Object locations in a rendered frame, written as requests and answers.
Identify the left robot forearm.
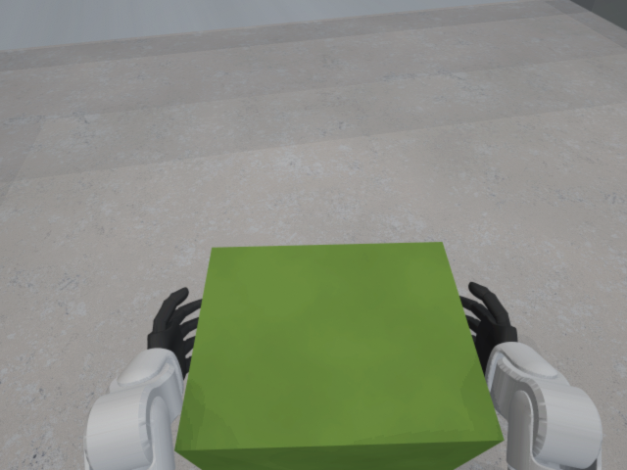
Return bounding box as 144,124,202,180
83,348,184,470

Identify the right robot forearm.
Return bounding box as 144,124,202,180
485,342,603,470

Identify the robot left hand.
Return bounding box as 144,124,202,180
147,287,202,380

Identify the carton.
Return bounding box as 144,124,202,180
174,242,504,470

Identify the robot right hand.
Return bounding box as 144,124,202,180
459,282,518,377

